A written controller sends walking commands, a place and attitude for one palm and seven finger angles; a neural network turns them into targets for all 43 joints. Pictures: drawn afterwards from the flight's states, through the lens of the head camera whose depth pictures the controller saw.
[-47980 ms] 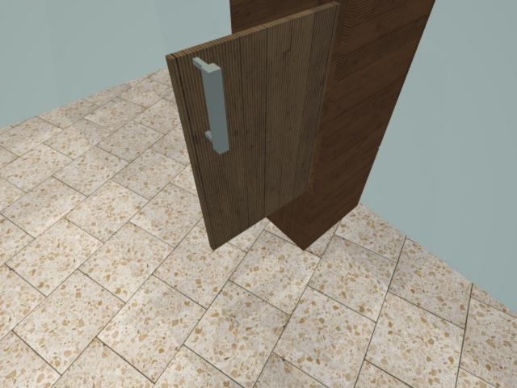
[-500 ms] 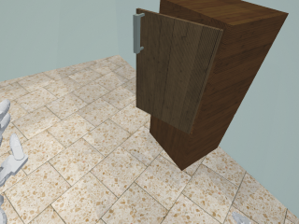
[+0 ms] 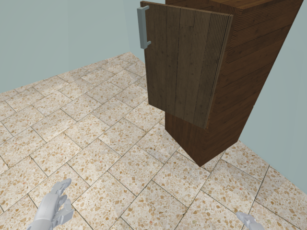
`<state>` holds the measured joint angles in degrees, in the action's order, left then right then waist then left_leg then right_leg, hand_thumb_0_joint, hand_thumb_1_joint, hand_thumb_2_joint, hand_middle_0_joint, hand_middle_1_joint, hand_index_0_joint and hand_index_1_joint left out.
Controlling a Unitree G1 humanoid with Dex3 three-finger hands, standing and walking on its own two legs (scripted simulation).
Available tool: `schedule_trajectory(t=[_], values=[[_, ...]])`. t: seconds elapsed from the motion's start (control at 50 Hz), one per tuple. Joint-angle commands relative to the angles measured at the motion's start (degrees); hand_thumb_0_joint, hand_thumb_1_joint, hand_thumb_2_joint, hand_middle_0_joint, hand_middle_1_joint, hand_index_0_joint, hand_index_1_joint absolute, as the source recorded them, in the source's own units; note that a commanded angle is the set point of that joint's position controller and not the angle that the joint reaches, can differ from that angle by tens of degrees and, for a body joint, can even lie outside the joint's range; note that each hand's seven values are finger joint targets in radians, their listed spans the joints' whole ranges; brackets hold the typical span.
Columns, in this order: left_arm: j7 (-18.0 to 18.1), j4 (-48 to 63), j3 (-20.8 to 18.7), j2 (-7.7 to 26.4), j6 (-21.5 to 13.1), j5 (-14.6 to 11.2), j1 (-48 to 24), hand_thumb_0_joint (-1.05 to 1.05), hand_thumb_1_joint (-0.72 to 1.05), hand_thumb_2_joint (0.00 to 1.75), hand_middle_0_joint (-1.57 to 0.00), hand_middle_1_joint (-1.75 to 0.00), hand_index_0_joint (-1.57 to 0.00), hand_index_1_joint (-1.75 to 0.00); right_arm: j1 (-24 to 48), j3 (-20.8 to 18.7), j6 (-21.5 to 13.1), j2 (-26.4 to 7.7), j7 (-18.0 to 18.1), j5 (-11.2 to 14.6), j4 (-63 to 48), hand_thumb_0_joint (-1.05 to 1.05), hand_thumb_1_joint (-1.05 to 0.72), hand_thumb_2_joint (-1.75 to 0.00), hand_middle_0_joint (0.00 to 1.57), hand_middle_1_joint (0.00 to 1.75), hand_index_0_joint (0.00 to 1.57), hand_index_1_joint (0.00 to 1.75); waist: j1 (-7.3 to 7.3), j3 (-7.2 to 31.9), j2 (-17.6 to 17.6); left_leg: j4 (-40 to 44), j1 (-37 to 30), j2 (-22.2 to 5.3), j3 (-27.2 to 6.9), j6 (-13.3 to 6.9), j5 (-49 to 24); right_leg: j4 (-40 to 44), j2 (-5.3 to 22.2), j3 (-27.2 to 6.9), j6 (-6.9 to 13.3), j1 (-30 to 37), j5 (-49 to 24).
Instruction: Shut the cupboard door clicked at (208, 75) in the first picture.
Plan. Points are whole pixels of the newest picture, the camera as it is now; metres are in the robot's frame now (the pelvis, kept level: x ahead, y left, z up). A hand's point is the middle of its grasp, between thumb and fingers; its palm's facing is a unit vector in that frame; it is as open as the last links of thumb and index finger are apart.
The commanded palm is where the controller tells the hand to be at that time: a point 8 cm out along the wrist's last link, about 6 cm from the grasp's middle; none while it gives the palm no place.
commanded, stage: let the arm hang, fingers relaxed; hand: left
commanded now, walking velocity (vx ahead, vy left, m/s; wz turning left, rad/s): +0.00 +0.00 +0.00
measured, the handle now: (145, 27) +0.89 +0.08 +0.16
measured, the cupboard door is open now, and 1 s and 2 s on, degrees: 22 22 22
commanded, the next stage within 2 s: look to check the result in 0.94 s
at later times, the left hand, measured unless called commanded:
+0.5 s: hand out of the picture -0.09 +0.16 -0.16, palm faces +0.04 -0.98 -0.20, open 7.3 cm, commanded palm none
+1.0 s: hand out of the picture -0.02 +0.15 -0.17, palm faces +0.03 -0.99 -0.16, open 7.4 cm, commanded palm none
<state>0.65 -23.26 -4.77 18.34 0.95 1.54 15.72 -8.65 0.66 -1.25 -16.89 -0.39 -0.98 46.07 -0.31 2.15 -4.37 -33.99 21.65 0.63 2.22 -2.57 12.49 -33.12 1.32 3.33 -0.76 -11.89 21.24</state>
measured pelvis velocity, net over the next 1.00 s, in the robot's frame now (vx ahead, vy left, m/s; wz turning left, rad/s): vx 0.01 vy -0.01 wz -0.01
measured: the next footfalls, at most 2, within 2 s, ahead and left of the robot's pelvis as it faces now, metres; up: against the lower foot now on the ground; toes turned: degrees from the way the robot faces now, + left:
none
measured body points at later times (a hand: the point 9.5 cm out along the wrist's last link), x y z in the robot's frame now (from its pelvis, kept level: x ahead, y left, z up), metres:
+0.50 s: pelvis +0.00 -0.01 +0.01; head +0.01 -0.01 +0.46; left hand -0.09 +0.22 -0.14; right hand -0.03 -0.21 -0.15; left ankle +0.06 +0.09 -0.73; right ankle -0.04 -0.13 -0.73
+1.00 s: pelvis +0.01 -0.01 +0.01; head +0.00 -0.01 +0.46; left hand -0.02 +0.20 -0.15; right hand -0.03 -0.22 -0.15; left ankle +0.06 +0.09 -0.73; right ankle -0.04 -0.13 -0.73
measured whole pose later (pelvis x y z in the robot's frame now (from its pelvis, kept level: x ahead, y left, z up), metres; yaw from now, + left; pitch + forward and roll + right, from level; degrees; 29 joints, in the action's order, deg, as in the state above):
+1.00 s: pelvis +0.01 -0.01 +0.01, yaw -1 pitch -2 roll +0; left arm 2.1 -66.0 -0.6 6.3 -0.5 0.9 19.4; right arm -18.4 -0.3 0.7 -7.0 2.4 -1.0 65.6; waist -1.2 -1.5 0.0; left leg -24.1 13.5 0.5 2.6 -1.7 8.5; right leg -23.7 0.9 2.9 0.0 -4.4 17.1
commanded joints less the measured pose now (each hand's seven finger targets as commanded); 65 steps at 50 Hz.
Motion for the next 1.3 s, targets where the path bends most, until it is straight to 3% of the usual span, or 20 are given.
schedule_trajectory(t=[0.0, 0.04, 0.08, 0.1, 0.16, 0.18, 0.22, 0.3, 0.46, 0.68, 0.84, 1.2, 1.28], values=[[0.0, -11.3, 1.9, 4.7, -1.0, -0.3, -0.1, 0.0, 0.9, 0.9, -0.2, -0.3, -0.2, -0.3, -0.4, -1.8, 0.4, -5.5, 0.3, -0.4, -2.0, 0.0, -0.9, -0.9, 0.2, 0.3, 0.2, 0.3, -0.66, -1.7, 13.3, 4.4, -7.8, -4.0, -7.1, 0.6, -8.8, 11.6, 7.0, -7.8, 4.9, -5.2, -4.9], [0.3, -17.8, 2.8, 3.3, -0.7, -0.6, -0.8, 0.0, 0.9, 0.9, -0.2, -0.3, -0.2, -0.3, -1.6, -1.3, 1.3, -3.6, 0.4, -0.6, 1.1, 0.0, -0.9, -0.9, 0.2, 0.3, 0.2, 0.3, -1.23, -2.9, 6.5, 6.2, -9.4, -3.9, -7.0, 1.1, -7.7, 12.4, 6.6, -7.6, 4.7, -5.6, -2.5], [0.4, -23.7, 3.1, 2.1, -0.6, -0.8, 0.3, 0.0, 0.9, 0.9, -0.2, -0.3, -0.2, -0.3, -2.3, -1.1, 1.5, -3.1, 0.9, -0.5, 4.1, 0.0, -0.9, -0.9, 0.2, 0.3, 0.2, 0.3, -0.77, -4.2, -0.8, 10.8, -7.7, -5.0, -8.8, 0.8, -4.7, 12.2, 4.5, -6.6, 3.6, -2.8, -1.5], [0.5, -26.2, 3.1, 2.4, -0.6, -0.9, 1.9, 0.0, 0.9, 0.9, -0.2, -0.3, -0.2, -0.3, -2.7, -1.0, 1.5, -3.2, 1.1, -0.2, 5.2, 0.0, -0.9, -0.9, 0.2, 0.3, 0.2, 0.3, -0.04, -4.0, -1.5, 11.9, -7.0, -5.3, -9.3, 0.6, -3.9, 12.6, 4.0, -6.3, 3.3, -0.7, -2.4], [0.5, -33.2, 2.8, -0.3, -0.8, -1.0, 5.2, 0.0, 0.9, 0.9, -0.2, -0.3, -0.2, -0.3, -4.4, -1.2, 1.4, -1.2, 1.9, -0.2, 8.9, 0.0, -0.9, -0.9, 0.2, 0.3, 0.2, 0.3, 0.39, -3.1, -6.6, 14.2, -6.8, -5.0, -9.2, 0.7, -0.1, 13.5, 3.9, -5.6, 3.6, 2.7, -4.0], [0.5, -34.9, 2.9, -0.7, -0.9, -1.0, 6.1, 0.0, 0.9, 0.9, -0.2, -0.3, -0.2, -0.3, -5.3, -1.2, 1.4, -0.8, 2.0, 0.0, 9.9, 0.0, -0.9, -0.9, 0.2, 0.3, 0.2, 0.3, 0.4, -3.0, -6.1, 14.4, -7.0, -5.1, -9.0, 0.6, -0.2, 14.1, 4.0, -5.6, 3.7, 3.3, -4.7], [0.6, -37.7, 3.2, -1.8, -1.2, -1.0, 7.2, 0.0, 0.9, 0.9, -0.2, -0.3, -0.2, -0.3, -7.2, -1.5, 1.5, -0.3, 2.4, 0.2, 11.7, 0.0, -0.9, -0.9, 0.2, 0.3, 0.2, 0.3, -0.09, -3.7, -1.5, 13.6, -9.0, -5.3, -8.4, 0.7, -1.7, 15.7, 4.3, -5.4, 3.7, 2.2, -4.9], [0.9, -41.4, 3.7, -3.2, -1.4, -1.1, 8.9, 0.0, 0.9, 0.9, -0.2, -0.3, -0.2, -0.3, -10.0, -1.6, 1.8, 0.5, 2.7, 0.5, 14.5, 0.0, -0.9, -0.9, 0.2, 0.3, 0.2, 0.3, -0.44, -5.9, 2.2, 13.5, -11.1, -5.4, -8.0, 0.5, -2.5, 17.0, 4.1, -4.9, 3.7, 0.0, -4.0], [1.7, -44.2, 4.2, -6.3, -1.3, -1.1, 11.8, 0.0, 0.9, 0.9, -0.2, -0.3, -0.2, -0.3, -12.6, -1.5, 2.1, 3.4, 2.9, 0.4, 17.4, 0.0, -0.9, -0.9, 0.2, 0.3, 0.2, 0.3, -0.57, -8.5, 6.7, 14.2, -10.6, -5.3, -7.0, 0.3, -1.1, 16.7, 4.0, -4.7, 3.2, -1.5, -2.6], [2.0, -43.8, 3.9, -7.2, -1.3, -0.9, 11.8, 0.0, 0.9, 0.9, -0.2, -0.3, -0.2, -0.3, -13.2, -1.4, 1.9, 5.3, 2.7, 0.2, 18.5, 0.0, -0.9, -0.9, 0.2, 0.3, 0.2, 0.3, -0.25, -11.5, 4.3, 15.5, -8.6, -5.0, -6.8, 0.3, 0.0, 15.6, 3.8, -4.8, 3.0, -2.6, -2.9], [1.9, -43.0, 3.5, -7.1, -1.4, -0.9, 10.7, 0.0, 0.9, 0.9, -0.2, -0.3, -0.2, -0.3, -13.0, -1.5, 1.6, 5.1, 2.9, 0.1, 18.0, 0.0, -0.9, -0.9, 0.2, 0.3, 0.2, 0.3, -0.17, -10.0, 2.8, 15.7, -9.0, -5.0, -6.8, 0.5, -1.1, 15.5, 3.7, -5.1, 3.1, -1.0, -4.6], [1.8, -43.2, 3.5, -5.3, -1.8, -0.9, 9.6, 0.0, 0.9, 0.9, -0.2, -0.3, -0.2, -0.3, -11.6, -1.7, 1.5, 3.2, 2.9, 0.5, 17.9, 0.0, -0.9, -0.9, 0.2, 0.3, 0.2, 0.3, -0.32, -8.5, 5.4, 13.6, -12.2, -5.7, -6.2, 0.4, -7.9, 16.9, 4.2, -5.0, 3.0, 0.4, -8.2], [1.8, -43.3, 3.6, -5.6, -1.7, -1.0, 9.0, 0.0, 0.9, 0.9, -0.2, -0.3, -0.2, -0.3, -11.3, -1.6, 1.5, 3.3, 2.9, 0.3, 18.1, 0.0, -0.9, -0.9, 0.2, 0.3, 0.2, 0.3, -0.59, -8.6, 4.5, 13.9, -12.2, -5.7, -6.1, 0.5, -7.4, 16.9, 4.1, -5.2, 3.0, 0.6, -8.1]])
